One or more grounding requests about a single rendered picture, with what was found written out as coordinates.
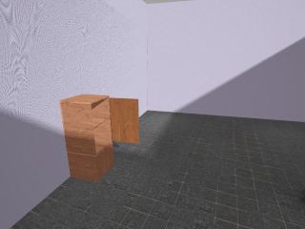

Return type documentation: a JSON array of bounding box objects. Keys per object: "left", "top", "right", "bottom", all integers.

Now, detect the cupboard door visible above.
[{"left": 110, "top": 97, "right": 140, "bottom": 144}]

